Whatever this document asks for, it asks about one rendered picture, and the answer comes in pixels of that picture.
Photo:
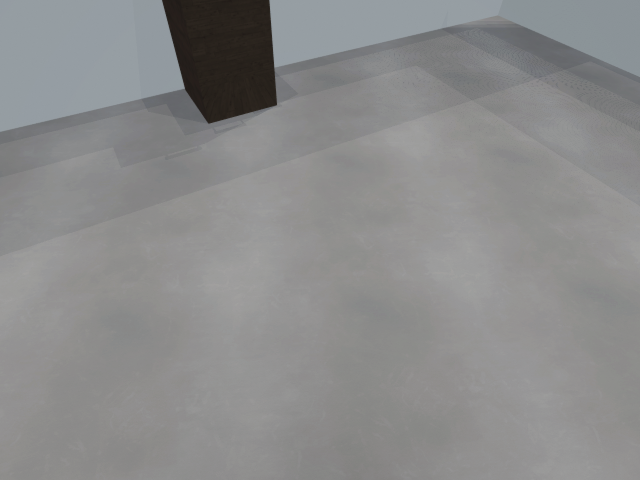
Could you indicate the cabinet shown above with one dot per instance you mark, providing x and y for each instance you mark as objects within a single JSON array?
[{"x": 225, "y": 54}]

